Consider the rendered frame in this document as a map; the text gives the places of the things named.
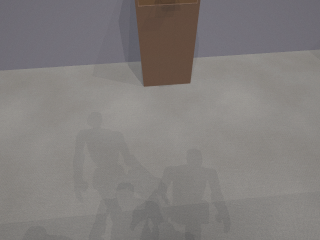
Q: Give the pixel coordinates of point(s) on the cabinet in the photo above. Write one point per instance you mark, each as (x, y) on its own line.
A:
(167, 37)

